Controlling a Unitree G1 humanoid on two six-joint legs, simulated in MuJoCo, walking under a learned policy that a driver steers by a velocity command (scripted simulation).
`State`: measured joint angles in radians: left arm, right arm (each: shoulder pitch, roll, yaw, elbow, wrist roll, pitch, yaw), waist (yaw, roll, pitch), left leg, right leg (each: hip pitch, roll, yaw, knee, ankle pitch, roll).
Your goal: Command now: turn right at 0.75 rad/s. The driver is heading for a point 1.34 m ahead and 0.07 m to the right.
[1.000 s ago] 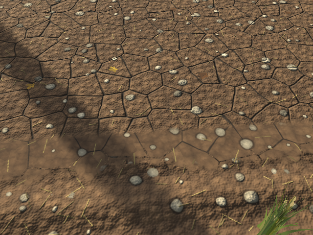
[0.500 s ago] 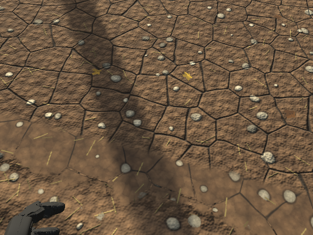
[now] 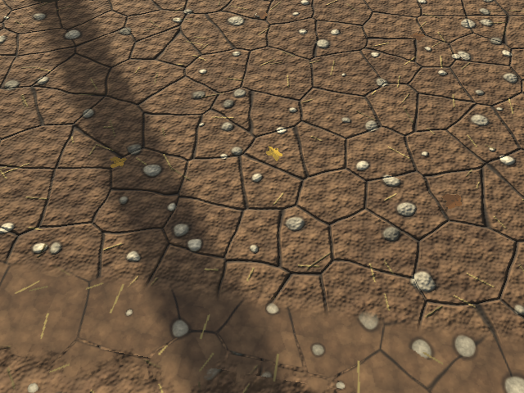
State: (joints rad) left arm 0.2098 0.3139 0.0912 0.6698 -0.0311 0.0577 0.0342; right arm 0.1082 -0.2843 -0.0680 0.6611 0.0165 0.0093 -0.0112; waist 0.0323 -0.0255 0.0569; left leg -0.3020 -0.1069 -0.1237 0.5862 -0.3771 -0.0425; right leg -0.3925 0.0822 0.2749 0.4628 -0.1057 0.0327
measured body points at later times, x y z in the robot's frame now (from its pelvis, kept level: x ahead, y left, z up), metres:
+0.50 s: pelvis +0.00 -0.02 +0.00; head +0.04 -0.04 +0.45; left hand +0.29 +0.14 -0.08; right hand +0.00 -0.33 -0.11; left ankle +0.00 +0.11 -0.73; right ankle -0.03 -0.14 -0.74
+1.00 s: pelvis +0.02 +0.00 -0.02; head +0.06 +0.03 +0.43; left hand +0.19 +0.28 -0.13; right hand +0.15 -0.30 -0.10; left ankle +0.02 +0.09 -0.74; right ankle -0.04 -0.14 -0.71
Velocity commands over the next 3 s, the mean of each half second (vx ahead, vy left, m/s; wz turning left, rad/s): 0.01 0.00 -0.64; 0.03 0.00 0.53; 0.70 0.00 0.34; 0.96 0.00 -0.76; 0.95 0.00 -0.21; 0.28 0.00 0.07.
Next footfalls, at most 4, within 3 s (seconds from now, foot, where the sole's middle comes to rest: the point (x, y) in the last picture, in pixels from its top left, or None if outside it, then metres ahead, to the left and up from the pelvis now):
0.02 left None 0.04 0.11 -0.77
0.48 right None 0.00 -0.15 -0.77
0.96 left None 0.06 0.10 -0.77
1.52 right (300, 354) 0.53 -0.05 -0.77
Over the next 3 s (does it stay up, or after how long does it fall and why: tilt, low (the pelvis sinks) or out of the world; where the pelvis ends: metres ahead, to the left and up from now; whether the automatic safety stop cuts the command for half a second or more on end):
stays up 1.39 -0.21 -0.01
